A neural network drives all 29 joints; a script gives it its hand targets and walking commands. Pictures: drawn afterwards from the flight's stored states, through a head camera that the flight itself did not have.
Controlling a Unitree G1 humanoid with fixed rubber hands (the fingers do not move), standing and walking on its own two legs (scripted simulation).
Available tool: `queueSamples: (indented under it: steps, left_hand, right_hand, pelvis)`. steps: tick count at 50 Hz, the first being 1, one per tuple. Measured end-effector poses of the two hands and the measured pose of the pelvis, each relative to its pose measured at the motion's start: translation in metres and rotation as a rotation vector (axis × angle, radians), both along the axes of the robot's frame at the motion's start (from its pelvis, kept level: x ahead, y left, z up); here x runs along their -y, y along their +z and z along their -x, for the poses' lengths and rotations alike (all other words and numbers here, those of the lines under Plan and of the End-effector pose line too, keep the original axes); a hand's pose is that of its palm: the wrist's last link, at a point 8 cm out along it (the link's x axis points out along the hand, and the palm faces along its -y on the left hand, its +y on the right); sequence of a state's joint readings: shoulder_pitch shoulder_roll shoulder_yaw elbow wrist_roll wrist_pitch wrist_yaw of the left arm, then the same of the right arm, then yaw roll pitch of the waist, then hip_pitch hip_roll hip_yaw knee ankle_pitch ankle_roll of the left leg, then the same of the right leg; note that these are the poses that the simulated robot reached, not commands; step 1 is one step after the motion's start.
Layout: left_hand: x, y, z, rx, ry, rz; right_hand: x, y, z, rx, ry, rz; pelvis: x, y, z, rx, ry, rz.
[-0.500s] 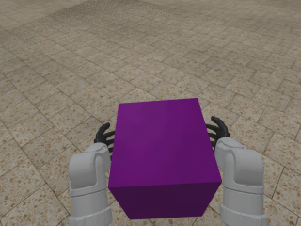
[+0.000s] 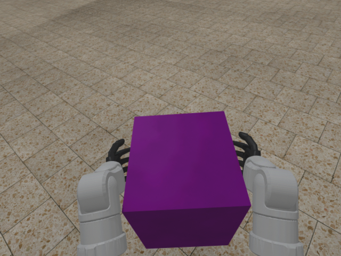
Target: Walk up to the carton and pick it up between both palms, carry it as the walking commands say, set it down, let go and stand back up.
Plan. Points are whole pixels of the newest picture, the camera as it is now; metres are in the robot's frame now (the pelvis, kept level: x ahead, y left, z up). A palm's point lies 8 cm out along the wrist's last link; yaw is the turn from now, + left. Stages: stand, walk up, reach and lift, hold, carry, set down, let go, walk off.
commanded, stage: carry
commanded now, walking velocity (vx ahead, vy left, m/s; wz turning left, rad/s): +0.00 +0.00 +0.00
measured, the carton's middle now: (183, 183) +0.29 -0.01 +0.04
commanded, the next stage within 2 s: none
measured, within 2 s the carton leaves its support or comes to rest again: neither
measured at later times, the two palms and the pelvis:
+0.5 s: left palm (113, 201) +0.22 +0.13 +0.11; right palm (268, 191) +0.22 -0.16 +0.11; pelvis -0.06 -0.02 -0.01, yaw +2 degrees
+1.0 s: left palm out of the picture +0.08 +0.16 +0.06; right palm (244, 231) +0.17 -0.11 +0.07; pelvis -0.16 -0.07 -0.03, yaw +20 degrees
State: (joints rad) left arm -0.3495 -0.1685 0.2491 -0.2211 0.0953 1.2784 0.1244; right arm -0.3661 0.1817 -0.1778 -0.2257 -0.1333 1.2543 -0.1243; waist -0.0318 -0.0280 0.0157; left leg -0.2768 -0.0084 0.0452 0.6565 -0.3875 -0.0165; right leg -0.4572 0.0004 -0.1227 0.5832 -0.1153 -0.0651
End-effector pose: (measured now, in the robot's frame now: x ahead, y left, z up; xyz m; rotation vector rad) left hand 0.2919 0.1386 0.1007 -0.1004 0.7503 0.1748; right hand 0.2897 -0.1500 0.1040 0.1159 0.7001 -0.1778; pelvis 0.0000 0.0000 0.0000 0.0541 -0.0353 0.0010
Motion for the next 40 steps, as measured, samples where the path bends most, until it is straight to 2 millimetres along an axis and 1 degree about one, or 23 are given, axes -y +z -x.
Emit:
queueSamples:
  steps: [9, 19, 21, 25, 27, 29, 31, 33, 36, 39, 40]
  left_hand:
    - [0.003, 0.001, 0.025, -0.016, -0.002, 0.007]
    - [0.008, 0.010, 0.052, 0.018, -0.002, 0.000]
    - [0.011, 0.011, 0.058, 0.030, -0.002, 0.001]
    - [0.012, 0.011, 0.075, 0.073, 0.031, -0.009]
    - [0.009, 0.009, 0.087, 0.077, 0.054, -0.007]
    - [0.009, 0.002, 0.097, 0.055, 0.067, 0.018]
    - [0.012, -0.007, 0.105, 0.058, 0.059, 0.023]
    - [0.014, -0.014, 0.120, 0.032, 0.082, 0.025]
    - [0.013, -0.023, 0.140, 0.002, 0.137, 0.022]
    - [0.013, -0.035, 0.154, 0.010, 0.197, 0.018]
    - [0.013, -0.040, 0.161, 0.001, 0.209, 0.014]
  right_hand:
    - [0.003, 0.003, 0.025, -0.017, -0.002, 0.008]
    - [0.008, 0.010, 0.052, 0.017, -0.002, 0.003]
    - [0.011, 0.012, 0.058, 0.029, -0.002, 0.003]
    - [0.012, 0.009, 0.066, 0.072, 0.031, -0.006]
    - [0.009, 0.007, 0.071, 0.075, 0.054, -0.004]
    - [0.009, 0.005, 0.081, 0.054, 0.062, 0.013]
    - [0.012, -0.004, 0.090, 0.057, 0.053, 0.013]
    - [0.013, -0.009, 0.098, 0.031, 0.079, 0.023]
    - [0.010, -0.015, 0.100, 0.000, 0.141, 0.028]
    - [0.007, -0.027, 0.095, 0.010, 0.209, 0.036]
    - [0.006, -0.031, 0.097, 0.002, 0.225, 0.036]
  pelvis:
    - [0.002, 0.007, 0.027, -0.017, -0.002, -0.001]
    - [0.007, 0.006, 0.051, 0.013, -0.002, -0.009]
    - [0.010, 0.004, 0.056, 0.025, -0.001, -0.008]
    - [0.019, -0.009, 0.064, 0.065, 0.035, -0.020]
    - [0.023, -0.013, 0.072, 0.073, 0.059, -0.024]
    - [0.027, -0.015, 0.082, 0.072, 0.044, -0.009]
    - [0.031, -0.024, 0.093, 0.070, 0.067, 0.044]
    - [0.040, -0.022, 0.101, 0.075, 0.100, 0.050]
    - [0.055, -0.021, 0.113, 0.029, 0.116, 0.055]
    - [0.071, -0.035, 0.124, -0.024, 0.155, 0.037]
    - [0.074, -0.035, 0.129, -0.015, 0.177, 0.046]
